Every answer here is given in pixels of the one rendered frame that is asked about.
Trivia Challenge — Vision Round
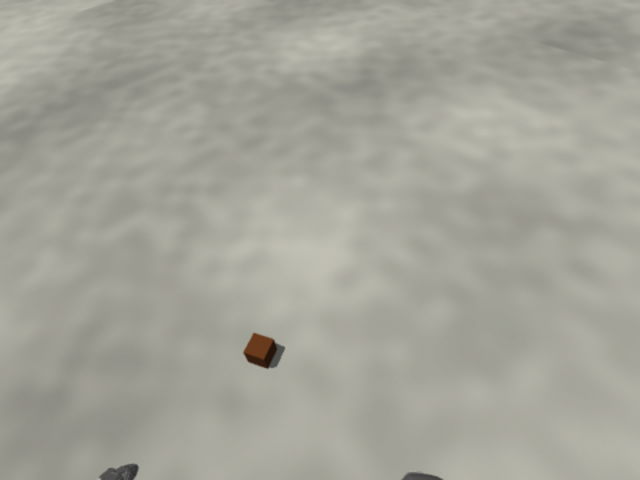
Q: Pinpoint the cube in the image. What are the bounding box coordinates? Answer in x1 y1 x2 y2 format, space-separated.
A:
243 333 277 369

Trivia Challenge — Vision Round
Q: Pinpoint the left robot hand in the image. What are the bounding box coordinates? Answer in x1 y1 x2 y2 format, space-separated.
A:
97 464 138 480

